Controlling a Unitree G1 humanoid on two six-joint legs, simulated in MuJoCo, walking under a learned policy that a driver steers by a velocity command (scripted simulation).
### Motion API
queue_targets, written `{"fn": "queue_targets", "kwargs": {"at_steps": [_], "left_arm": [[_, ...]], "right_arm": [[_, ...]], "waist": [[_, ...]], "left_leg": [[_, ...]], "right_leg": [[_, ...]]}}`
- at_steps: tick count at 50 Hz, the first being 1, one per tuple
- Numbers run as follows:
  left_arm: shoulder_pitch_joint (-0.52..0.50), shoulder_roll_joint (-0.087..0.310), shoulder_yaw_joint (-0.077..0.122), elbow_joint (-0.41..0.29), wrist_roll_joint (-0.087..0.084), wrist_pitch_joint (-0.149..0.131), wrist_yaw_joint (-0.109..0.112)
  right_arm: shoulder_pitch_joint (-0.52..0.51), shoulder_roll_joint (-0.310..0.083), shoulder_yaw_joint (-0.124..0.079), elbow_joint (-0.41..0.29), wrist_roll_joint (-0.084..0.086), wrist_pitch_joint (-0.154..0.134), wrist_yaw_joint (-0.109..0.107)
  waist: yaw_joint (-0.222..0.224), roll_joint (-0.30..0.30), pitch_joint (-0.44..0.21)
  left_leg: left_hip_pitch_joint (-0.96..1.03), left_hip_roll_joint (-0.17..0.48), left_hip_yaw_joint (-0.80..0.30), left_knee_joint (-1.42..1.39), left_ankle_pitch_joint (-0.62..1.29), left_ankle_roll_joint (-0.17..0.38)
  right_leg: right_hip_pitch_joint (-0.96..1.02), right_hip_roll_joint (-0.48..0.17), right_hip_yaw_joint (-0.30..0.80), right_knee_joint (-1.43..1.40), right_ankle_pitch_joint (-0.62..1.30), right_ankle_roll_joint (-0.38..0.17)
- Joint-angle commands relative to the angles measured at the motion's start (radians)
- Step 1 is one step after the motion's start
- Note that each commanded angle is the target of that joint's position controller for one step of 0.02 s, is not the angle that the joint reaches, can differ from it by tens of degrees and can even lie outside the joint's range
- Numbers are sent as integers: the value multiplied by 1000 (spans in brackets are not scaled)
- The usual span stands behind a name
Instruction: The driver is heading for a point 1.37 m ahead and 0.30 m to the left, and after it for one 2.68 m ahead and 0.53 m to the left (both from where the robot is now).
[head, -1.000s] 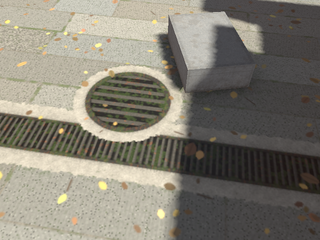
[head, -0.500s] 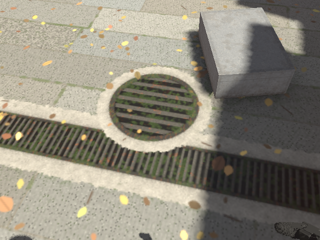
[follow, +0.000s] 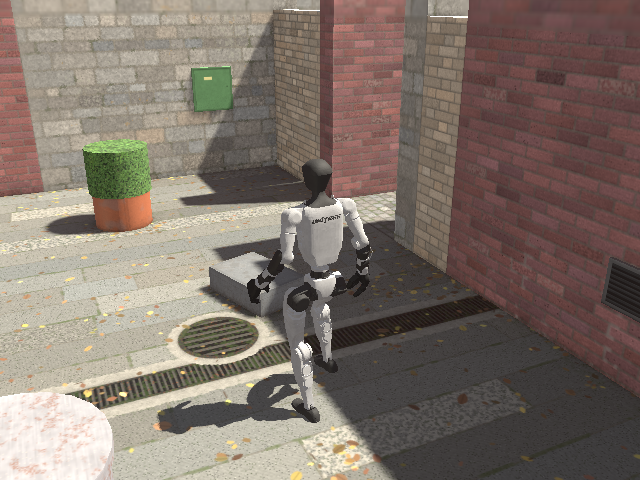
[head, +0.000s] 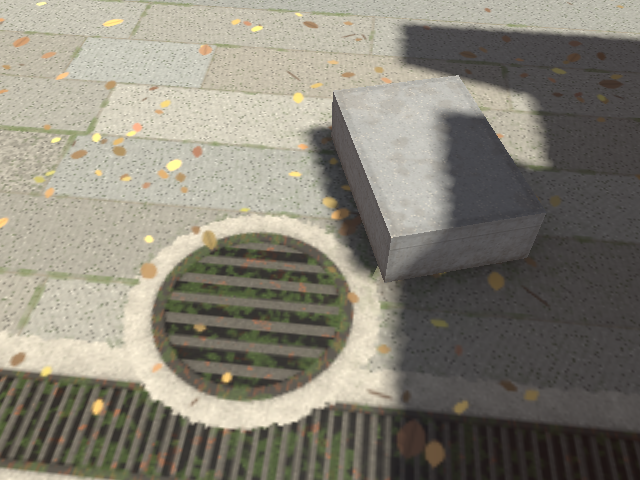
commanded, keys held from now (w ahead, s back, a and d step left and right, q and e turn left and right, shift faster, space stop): no key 1.00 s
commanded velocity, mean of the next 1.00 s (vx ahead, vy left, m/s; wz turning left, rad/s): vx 0.09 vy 0.00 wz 0.00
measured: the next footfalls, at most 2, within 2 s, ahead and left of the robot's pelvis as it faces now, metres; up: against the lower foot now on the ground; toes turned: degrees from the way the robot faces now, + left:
right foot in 0.16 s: +0.27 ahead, -0.14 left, +0.00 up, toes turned -1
left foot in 0.46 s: +0.22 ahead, +0.11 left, +0.00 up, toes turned +1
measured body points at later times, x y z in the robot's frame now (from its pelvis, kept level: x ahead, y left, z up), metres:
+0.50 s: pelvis +0.16 -0.04 -0.02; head +0.17 -0.03 +0.43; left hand +0.29 +0.21 -0.14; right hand +0.24 -0.31 -0.14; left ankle +0.18 +0.11 -0.75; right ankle +0.23 -0.14 -0.75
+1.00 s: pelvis +0.21 -0.01 -0.01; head +0.22 -0.01 +0.44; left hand +0.29 +0.25 -0.15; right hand +0.27 -0.27 -0.15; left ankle +0.18 +0.11 -0.75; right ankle +0.23 -0.14 -0.75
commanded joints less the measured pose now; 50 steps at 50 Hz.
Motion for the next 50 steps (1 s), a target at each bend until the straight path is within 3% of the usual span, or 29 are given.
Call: {"fn": "queue_targets", "kwargs": {"at_steps": [1, 5, 7, 8, 9, 10, 11, 12, 13, 14, 15, 17, 20, 22, 23, 24, 25, 26, 27, 31, 36, 50], "left_arm": [[-89, 22, -4, -75, 3, -25, -16], [-112, 58, 5, -99, 2, -32, -37], [-1, 91, 20, -67, 12, -36, -36], [83, 147, 36, -43, 21, -42, -29], [177, 215, 44, -37, 44, -39, -20], [194, 159, 28, -24, 35, -23, -19], [200, 102, 15, -24, 9, -6, -25], [127, 92, 10, -27, -1, 3, -25], [53, 76, 2, -35, 2, 8, -22], [-12, 64, -3, -40, 7, 12, -21], [-55, 73, 0, -38, 19, 16, -19], [-87, 72, 3, -29, 32, 19, -15], [-82, 70, 2, -2, 20, 24, -7], [-78, 57, -4, 17, 9, 32, -3], [-51, 33, -13, 36, 10, 33, -4], [-33, 28, -16, 47, 16, 36, -3], [3, 31, -9, 49, 13, 40, 0], [-17, 44, -8, 57, 19, 43, 7], [-13, 44, -6, 62, 15, 44, 11], [13, 38, -4, 105, 13, 48, 17], [7, 38, -1, 147, 3, 51, 17], [12, 54, 6, 249, -3, 80, 39]], "right_arm": [[-10, -168, -35, -41, 4, 0, -13], [2, -173, -35, -15, 7, 29, -19], [-40, -176, -36, -15, 13, 39, -24], [-17, -151, -26, -17, 4, 38, -25], [48, -89, -1, -37, -26, 25, -22], [178, -27, 22, 1, -12, 24, -15], [139, -128, -2, 16, 9, 33, -12], [45, -150, -13, -7, 25, 47, -15], [-14, -136, -13, -16, 20, 64, -25], [-41, -127, -16, -21, 9, 84, -35], [-26, -107, -13, -17, 6, 101, -43], [8, -72, -6, 6, -1, 113, -55], [-3, -70, -6, 23, -6, 115, -57], [-18, -69, -7, 30, -20, 114, -52], [-38, -79, -8, 20, -32, 113, -51], [-62, -113, -10, 0, -33, 111, -55], [-98, -172, -27, 13, -16, 109, -57], [-121, -123, -18, 13, -14, 98, -53], [-131, -90, -8, 21, -20, 87, -51], [-115, -82, -4, 50, -9, 55, -45], [-101, -82, -2, 81, -4, 58, -47], [-120, -63, 4, 151, -3, 71, -43]], "waist": [[-2, 69, 50], [6, 113, 2], [76, 120, -57], [100, 71, -135], [92, -73, -298], [70, -235, -432], [106, -131, -425], [99, -77, -295], [82, -27, -210], [55, -24, -147], [25, -65, -117], [10, -106, -114], [16, -91, -139], [9, -75, -109], [13, -55, -75], [32, -14, -25], [89, 124, 21], [72, 139, 38], [81, 155, 36], [72, 111, -5], [58, 62, -37], [64, 46, -17]], "left_leg": [[-97, 245, -92, -67, 299, 127], [39, 281, -122, 76, 431, 99], [63, 259, -121, 214, 522, 60], [22, 195, -89, 358, 486, 19], [-208, 121, -62, 620, 131, -37], [-397, 38, -95, 860, -509, -93], [-427, 70, -172, 931, -549, -103], [-489, 101, -147, 947, -500, -112], [-494, 133, -129, 908, -443, -122], [-446, 161, -128, 837, -395, -130], [-356, 166, -112, 754, -348, -138], [-232, 145, -75, 626, -294, -144], [-128, 138, -57, 449, -115, -124], [-48, 122, -36, 325, -11, -98], [-36, 144, -65, 271, 14, -79], [-74, 202, -130, 199, -21, -50], [-225, 196, -133, 185, -221, -23], [-312, 178, -132, 142, -320, -27], [-336, 177, -132, 123, -315, -44], [-246, 162, -109, 171, -88, -69], [-180, 149, -90, 207, 62, -59], [-145, 129, -67, 183, 128, -55]], "right_leg": [[121, 46, -48, -145, 107, 5], [168, 89, -37, -249, 7, -33], [315, 118, -54, -333, 20, -71], [489, 79, -34, -348, 289, -104], [833, -125, 158, -221, 718, -207], [1008, -295, 379, -228, 786, -366], [939, -252, 384, -276, 561, -352], [827, -210, 314, -327, 373, -310], [702, -175, 272, -374, 227, -280], [567, -148, 230, -422, 112, -257], [448, -111, 180, -464, 30, -238], [352, -67, 107, -492, -15, -234], [342, -57, 86, -496, -193, -223], [291, -23, 72, -493, -438, -171], [264, 2, 67, -491, -547, -122], [259, 37, 50, -453, -591, -77], [333, 102, -20, -429, -519, -42], [426, 111, -35, -376, -431, -26], [469, 111, -39, -350, -372, -31], [493, 103, -39, -321, -209, -51], [519, 99, -44, -300, -81, -45], [559, 93, -44, -306, -47, -32]]}}
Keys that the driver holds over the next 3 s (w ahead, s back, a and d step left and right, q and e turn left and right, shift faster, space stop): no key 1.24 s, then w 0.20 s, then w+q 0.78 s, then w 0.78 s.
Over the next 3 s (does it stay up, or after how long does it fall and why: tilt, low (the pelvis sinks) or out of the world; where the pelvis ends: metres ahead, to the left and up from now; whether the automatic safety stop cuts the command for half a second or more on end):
stays up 1.00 0.22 -0.02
